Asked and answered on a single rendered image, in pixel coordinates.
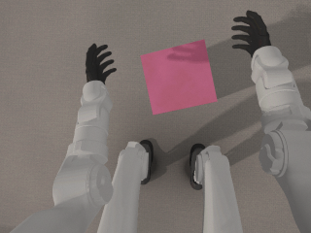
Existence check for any robot right forearm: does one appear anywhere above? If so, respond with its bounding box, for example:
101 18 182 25
251 46 311 134

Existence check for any robot left forearm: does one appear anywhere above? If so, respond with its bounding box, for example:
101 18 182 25
52 81 113 201

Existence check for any carton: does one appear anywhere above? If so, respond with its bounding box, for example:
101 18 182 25
140 39 218 115

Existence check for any robot left hand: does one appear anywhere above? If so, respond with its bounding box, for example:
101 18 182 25
86 44 117 84

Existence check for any left robot foot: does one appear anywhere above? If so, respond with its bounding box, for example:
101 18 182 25
139 140 154 185

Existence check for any robot right upper arm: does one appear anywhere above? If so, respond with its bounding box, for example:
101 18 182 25
259 129 311 233

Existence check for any robot left shin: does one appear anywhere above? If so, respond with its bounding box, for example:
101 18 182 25
118 142 145 179

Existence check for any robot right hand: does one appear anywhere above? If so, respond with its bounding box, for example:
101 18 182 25
231 10 271 58

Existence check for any robot left upper arm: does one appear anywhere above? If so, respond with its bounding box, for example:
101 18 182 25
10 162 114 233

